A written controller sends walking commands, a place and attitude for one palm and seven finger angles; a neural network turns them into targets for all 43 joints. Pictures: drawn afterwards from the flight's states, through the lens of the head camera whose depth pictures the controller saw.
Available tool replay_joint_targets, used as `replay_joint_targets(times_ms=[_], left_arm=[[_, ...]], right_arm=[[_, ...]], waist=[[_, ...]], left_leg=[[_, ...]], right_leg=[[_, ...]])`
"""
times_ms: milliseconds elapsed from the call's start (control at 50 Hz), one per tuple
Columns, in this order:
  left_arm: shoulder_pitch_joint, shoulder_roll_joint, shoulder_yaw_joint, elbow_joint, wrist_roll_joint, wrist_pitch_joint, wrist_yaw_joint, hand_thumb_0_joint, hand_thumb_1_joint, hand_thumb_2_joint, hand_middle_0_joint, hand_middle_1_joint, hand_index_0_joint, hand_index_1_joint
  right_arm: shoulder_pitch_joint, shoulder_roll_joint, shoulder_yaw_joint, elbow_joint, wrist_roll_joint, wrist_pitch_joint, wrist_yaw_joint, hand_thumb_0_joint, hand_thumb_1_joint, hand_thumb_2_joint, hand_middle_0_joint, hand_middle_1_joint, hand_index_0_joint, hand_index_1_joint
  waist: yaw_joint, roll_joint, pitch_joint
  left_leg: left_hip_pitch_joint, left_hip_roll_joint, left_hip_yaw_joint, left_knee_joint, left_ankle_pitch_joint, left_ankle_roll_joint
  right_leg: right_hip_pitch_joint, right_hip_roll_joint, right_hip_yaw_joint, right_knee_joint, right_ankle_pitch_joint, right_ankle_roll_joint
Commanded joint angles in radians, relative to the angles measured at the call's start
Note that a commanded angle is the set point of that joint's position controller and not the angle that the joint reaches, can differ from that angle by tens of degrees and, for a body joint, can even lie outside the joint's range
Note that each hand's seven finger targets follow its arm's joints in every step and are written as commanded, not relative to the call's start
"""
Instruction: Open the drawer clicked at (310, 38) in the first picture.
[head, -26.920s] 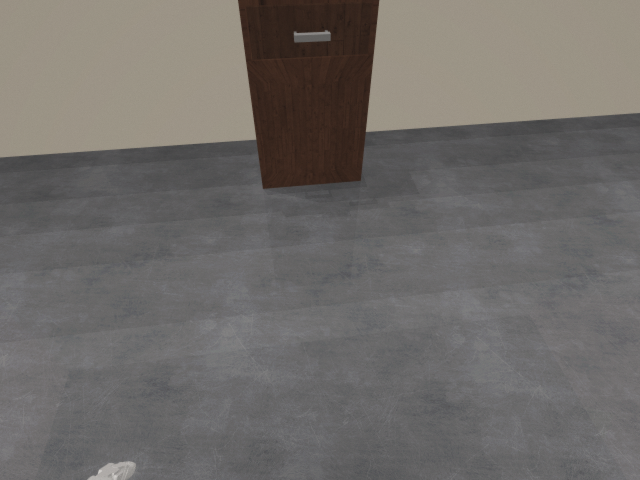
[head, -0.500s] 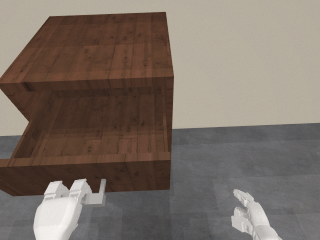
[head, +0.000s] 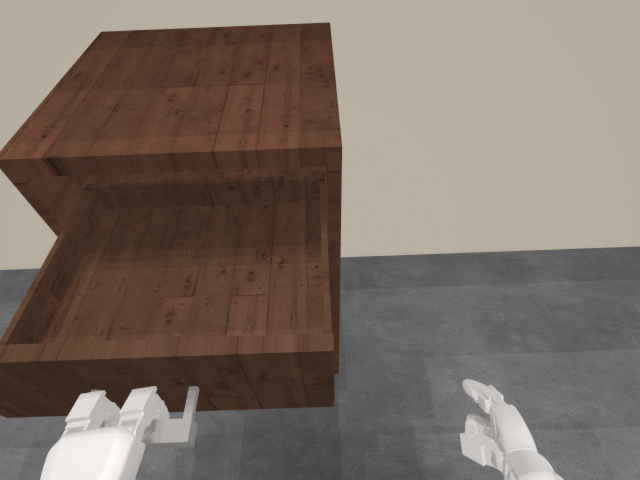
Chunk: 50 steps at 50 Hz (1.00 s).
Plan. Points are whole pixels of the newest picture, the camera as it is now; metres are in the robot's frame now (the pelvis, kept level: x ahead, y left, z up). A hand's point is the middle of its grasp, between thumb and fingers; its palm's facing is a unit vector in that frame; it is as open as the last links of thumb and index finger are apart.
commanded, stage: pull the drawer open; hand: left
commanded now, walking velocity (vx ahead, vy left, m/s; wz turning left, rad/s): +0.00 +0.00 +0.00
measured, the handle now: (138, 415) +0.18 +0.24 +0.01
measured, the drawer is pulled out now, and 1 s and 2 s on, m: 0.29 0.30 0.29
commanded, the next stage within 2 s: open the thumb to release the handle in 0.02 s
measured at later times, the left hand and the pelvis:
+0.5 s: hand (124, 475) +0.12 +0.24 -0.01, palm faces -0.02 -0.09 -1.00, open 9.6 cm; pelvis -0.01 -0.01 +0.00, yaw +1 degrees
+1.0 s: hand (128, 473) +0.13 +0.24 -0.01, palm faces +0.01 -0.08 -1.00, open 13.7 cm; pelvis -0.01 -0.01 -0.01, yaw +2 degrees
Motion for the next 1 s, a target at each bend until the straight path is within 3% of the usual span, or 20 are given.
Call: replay_joint_targets(times_ms=[0,80,100,120,140,180,260,280,300,340,380,440,480,500,560,680,700,780,840,980], left_arm=[[0.224,0.141,0.155,-0.195,-0.034,0.002,0.04,0.0,0.9,0.9,-0.4,-1.35,-0.4,-1.35],[0.219,0.166,0.183,-0.214,-0.039,-0.012,0.039,0.0,0.9,0.9,-0.4,-1.35,-0.4,-1.35],[-0.046,0.149,0.136,-0.21,-0.011,-0.011,0.046,0.0,0.9,0.9,-0.4,-1.35,-0.4,-1.35],[-0.046,0.163,0.181,-0.206,-0.002,-0.02,0.06,0.0,0.83,0.87,-0.395,-1.342,-0.395,-1.342],[0.005,0.137,0.16,-0.158,-0.001,-0.019,0.061,0.0,0.76,0.84,-0.39,-1.335,-0.39,-1.335],[0.008,0.167,0.192,-0.18,-0.007,-0.019,0.068,0.0,0.62,0.78,-0.38,-1.32,-0.38,-1.32],[-0.021,0.161,0.181,-0.166,-0.031,0.001,0.061,0.0,0.34,0.66,-0.36,-1.29,-0.36,-1.29],[-0.01,0.17,0.188,-0.16,-0.028,0.003,0.062,0.0,0.27,0.63,-0.355,-1.283,-0.355,-1.283],[0.026,0.144,0.161,-0.153,-0.031,0.007,0.057,0.0,0.2,0.6,-0.35,-1.275,-0.35,-1.275],[-0.006,0.159,0.161,-0.14,-0.032,0.018,0.049,0.0,0.06,0.54,-0.34,-1.26,-0.34,-1.26],[-0.052,0.174,0.166,-0.141,-0.023,0.024,0.048,0.0,-0.08,0.48,-0.33,-1.245,-0.33,-1.245],[-0.01,0.144,0.128,-0.143,-0.022,0.027,0.04,0.0,-0.29,0.39,-0.315,-1.222,-0.315,-1.222],[-0.017,0.16,0.142,-0.139,-0.026,0.026,0.036,0.0,-0.43,0.33,-0.305,-1.207,-0.305,-1.207],[0.014,0.135,0.122,-0.14,-0.03,0.023,0.033,0.0,-0.5,0.3,-0.3,-1.2,-0.3,-1.2],[-0.001,0.161,0.147,-0.119,-0.036,0.016,0.029,0.0,-0.5,0.3,-0.3,-1.2,-0.3,-1.2],[-0.019,0.162,0.149,-0.139,-0.018,-0.008,0.038,0.0,-0.5,0.3,-0.3,-1.2,-0.3,-1.2],[-0.018,0.073,0.063,-0.061,-0.012,-0.005,0.031,0.0,-0.5,0.3,-0.3,-1.2,-0.3,-1.2],[-0.045,0.14,0.128,-0.098,-0.006,-0.018,0.044,0.0,-0.5,0.3,-0.3,-1.2,-0.3,-1.2],[-0.095,0.111,0.087,-0.115,0.006,-0.004,0.046,0.0,-0.5,0.3,-0.3,-1.2,-0.3,-1.2],[-0.113,0.117,0.078,-0.108,-0.004,0.025,0.037,0.0,-0.5,0.3,-0.3,-1.2,-0.3,-1.2]], right_arm=[[-0.145,-0.092,-0.034,-0.188,-0.007,-0.057,0.0,0.0,-0.9,-0.9,0.2,0.3,0.2,0.3],[-0.149,-0.102,-0.034,-0.199,-0.012,-0.053,0.001,0.0,-0.9,-0.9,0.2,0.3,0.2,0.3],[-0.149,-0.109,-0.04,-0.173,-0.019,-0.047,-0.005,0.0,-0.9,-0.9,0.2,0.3,0.2,0.3],[-0.137,-0.104,-0.05,-0.178,-0.024,-0.053,-0.012,0.0,-0.9,-0.9,0.2,0.3,0.2,0.3],[-0.131,-0.098,-0.045,-0.177,-0.021,-0.06,-0.014,0.0,-0.9,-0.9,0.2,0.3,0.2,0.3],[-0.124,-0.101,-0.051,-0.18,-0.021,-0.061,-0.013,0.0,-0.9,-0.9,0.2,0.3,0.2,0.3],[-0.118,-0.102,-0.052,-0.18,-0.01,-0.055,-0.025,0.0,-0.9,-0.9,0.2,0.3,0.2,0.3],[-0.123,-0.101,-0.051,-0.175,-0.009,-0.054,-0.026,0.0,-0.9,-0.9,0.2,0.3,0.2,0.3],[-0.12,-0.096,-0.05,-0.177,-0.005,-0.054,-0.028,0.0,-0.9,-0.9,0.2,0.3,0.2,0.3],[-0.129,-0.099,-0.045,-0.176,0.0,-0.047,-0.034,0.0,-0.9,-0.9,0.2,0.3,0.2,0.3],[-0.136,-0.101,-0.04,-0.17,-0.002,-0.047,-0.038,0.0,-0.9,-0.9,0.2,0.3,0.2,0.3],[-0.127,-0.096,-0.039,-0.174,0.001,-0.053,-0.034,0.0,-0.9,-0.9,0.2,0.3,0.2,0.3],[-0.129,-0.096,-0.037,-0.17,0.0,-0.055,-0.035,0.0,-0.9,-0.9,0.2,0.3,0.2,0.3],[-0.128,-0.094,-0.039,-0.174,0.002,-0.058,-0.034,0.0,-0.9,-0.9,0.2,0.3,0.2,0.3],[-0.13,-0.096,-0.034,-0.171,0.002,-0.059,-0.038,0.0,-0.9,-0.9,0.2,0.3,0.2,0.3],[-0.127,-0.097,-0.042,-0.165,-0.007,-0.067,-0.031,0.0,-0.9,-0.9,0.2,0.3,0.2,0.3],[-0.115,-0.092,-0.044,-0.157,-0.012,-0.073,-0.028,0.0,-0.9,-0.9,0.2,0.3,0.2,0.3],[-0.122,-0.102,-0.05,-0.161,-0.013,-0.075,-0.026,0.0,-0.9,-0.9,0.2,0.3,0.2,0.3],[-0.119,-0.102,-0.054,-0.164,-0.011,-0.072,-0.027,0.0,-0.9,-0.9,0.2,0.3,0.2,0.3],[-0.123,-0.103,-0.045,-0.167,-0.004,-0.068,-0.032,0.0,-0.9,-0.9,0.2,0.3,0.2,0.3]], waist=[[0.044,-0.003,-0.123],[0.039,-0.009,-0.096],[-0.033,-0.025,-0.058],[0.002,-0.006,-0.093],[0.0,0.018,-0.07],[0.016,0.017,-0.155],[-0.001,-0.04,-0.176],[0.01,-0.038,-0.18],[0.009,-0.036,-0.172],[0.001,-0.07,-0.125],[0.003,-0.063,-0.132],[0.005,-0.026,-0.12],[0.004,-0.055,-0.13],[0.007,-0.037,-0.123],[-0.001,-0.067,-0.099],[0.004,-0.021,-0.131],[-0.023,-0.056,-0.083],[0.002,-0.042,-0.141],[-0.012,-0.017,-0.147],[-0.014,-0.063,-0.144]], left_leg=[[0.058,0.033,-0.034,-0.096,0.332,-0.026],[0.037,0.03,-0.037,-0.087,0.267,-0.025],[0.025,0.029,-0.05,-0.058,0.221,-0.021],[0.027,0.032,-0.05,-0.061,0.202,-0.023],[0.023,0.029,-0.046,-0.06,0.202,-0.021],[0.05,0.028,-0.041,-0.049,0.229,-0.028],[0.019,0.025,-0.039,-0.051,0.229,-0.022],[0.021,0.022,-0.037,-0.055,0.234,-0.024],[0.015,0.023,-0.033,-0.058,0.241,-0.02],[-0.012,0.022,-0.034,-0.068,0.209,-0.017],[0.002,0.021,-0.034,-0.075,0.204,-0.016],[0.026,0.024,-0.032,-0.089,0.22,-0.015],[0.026,0.024,-0.03,-0.091,0.217,-0.014],[0.022,0.023,-0.029,-0.095,0.215,-0.012],[-0.005,0.022,-0.029,-0.098,0.187,-0.01],[0.023,0.018,-0.026,-0.083,0.206,-0.012],[-0.004,0.023,-0.031,-0.07,0.192,-0.011],[-0.008,0.023,-0.03,-0.063,0.19,-0.014],[0.009,0.022,-0.031,-0.056,0.197,-0.014],[0.015,0.024,-0.031,-0.069,0.217,-0.013]], right_leg=[[0.131,-0.072,0.054,-0.13,0.342,-0.015],[0.079,-0.073,0.067,-0.137,0.257,-0.016],[-0.021,-0.077,0.067,-0.133,0.201,-0.011],[-0.016,-0.073,0.052,-0.123,0.151,-0.012],[-0.017,-0.074,0.033,-0.124,0.152,-0.014],[0.0,-0.073,0.06,-0.116,0.176,-0.018],[0.063,-0.078,0.056,-0.121,0.238,-0.006],[0.07,-0.078,0.066,-0.122,0.247,-0.006],[0.094,-0.08,0.057,-0.126,0.275,-0.004],[0.099,-0.083,0.068,-0.146,0.25,0.001],[0.1,-0.086,0.088,-0.16,0.243,0.0],[0.108,-0.084,0.064,-0.163,0.246,-0.003],[0.122,-0.086,0.078,-0.173,0.251,0.0],[0.135,-0.087,0.076,-0.177,0.257,0.0],[0.143,-0.093,0.087,-0.194,0.235,0.004],[0.115,-0.092,0.094,-0.179,0.243,-0.002],[0.068,-0.089,0.062,-0.164,0.232,0.002],[0.074,-0.09,0.072,-0.147,0.213,-0.001],[0.053,-0.087,0.062,-0.144,0.212,-0.003],[0.086,-0.087,0.069,-0.153,0.263,0.002]])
